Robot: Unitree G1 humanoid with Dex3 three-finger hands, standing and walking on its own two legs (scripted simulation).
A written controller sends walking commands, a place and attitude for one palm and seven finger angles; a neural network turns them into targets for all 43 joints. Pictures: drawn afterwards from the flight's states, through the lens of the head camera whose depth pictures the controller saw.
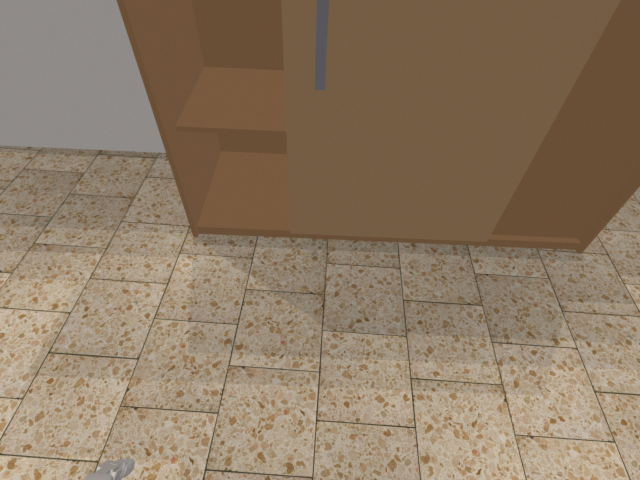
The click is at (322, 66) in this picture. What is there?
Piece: wardrobe's sliding door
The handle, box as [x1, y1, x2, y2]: [315, 0, 328, 89]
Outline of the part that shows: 317,0 315,89 324,89 328,0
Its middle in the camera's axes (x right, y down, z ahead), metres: +0.00 -0.53 +0.96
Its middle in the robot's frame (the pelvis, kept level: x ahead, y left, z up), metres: +1.09 +0.06 +0.10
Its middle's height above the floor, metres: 0.87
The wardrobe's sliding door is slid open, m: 0.39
